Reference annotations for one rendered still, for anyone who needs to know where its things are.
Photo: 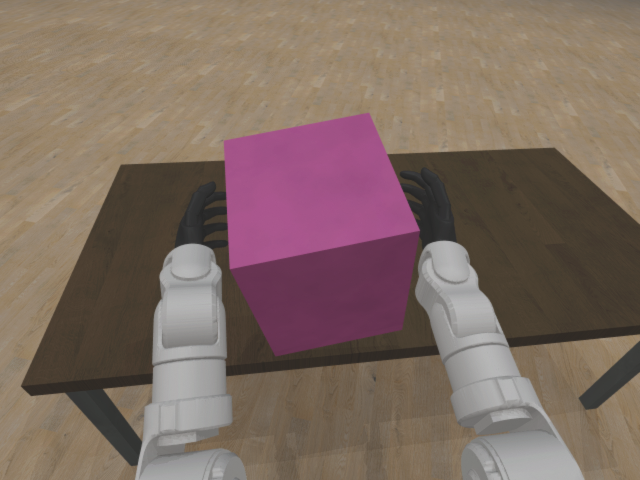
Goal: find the left robot upper arm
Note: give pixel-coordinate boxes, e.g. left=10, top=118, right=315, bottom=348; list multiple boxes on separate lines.
left=139, top=448, right=247, bottom=480

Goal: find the right robot upper arm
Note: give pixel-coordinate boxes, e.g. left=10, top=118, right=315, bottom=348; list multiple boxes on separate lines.
left=461, top=429, right=582, bottom=480

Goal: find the right robot forearm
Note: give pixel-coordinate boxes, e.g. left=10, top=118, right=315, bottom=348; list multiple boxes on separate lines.
left=415, top=241, right=584, bottom=480

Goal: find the left robot hand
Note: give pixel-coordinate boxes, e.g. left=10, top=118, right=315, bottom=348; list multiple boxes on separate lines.
left=174, top=181, right=228, bottom=249

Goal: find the table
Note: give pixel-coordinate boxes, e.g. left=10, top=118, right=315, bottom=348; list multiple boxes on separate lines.
left=21, top=148, right=640, bottom=466

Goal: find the carton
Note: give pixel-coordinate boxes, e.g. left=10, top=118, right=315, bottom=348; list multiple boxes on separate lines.
left=224, top=113, right=420, bottom=357

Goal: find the right robot hand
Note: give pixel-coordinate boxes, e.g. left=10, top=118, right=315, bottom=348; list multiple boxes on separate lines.
left=400, top=167, right=457, bottom=250

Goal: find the left robot forearm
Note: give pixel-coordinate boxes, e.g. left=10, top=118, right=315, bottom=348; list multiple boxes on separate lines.
left=135, top=244, right=233, bottom=480

